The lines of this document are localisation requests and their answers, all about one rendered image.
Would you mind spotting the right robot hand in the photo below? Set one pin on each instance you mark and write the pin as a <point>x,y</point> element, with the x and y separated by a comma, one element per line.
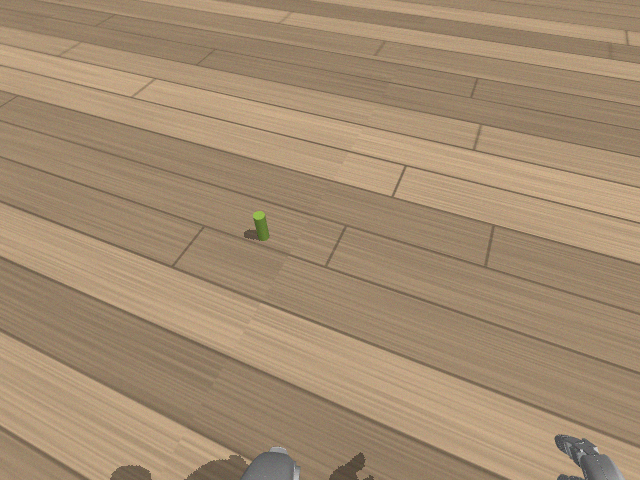
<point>586,456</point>

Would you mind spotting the can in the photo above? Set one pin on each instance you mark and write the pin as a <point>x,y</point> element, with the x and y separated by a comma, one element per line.
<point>261,225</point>

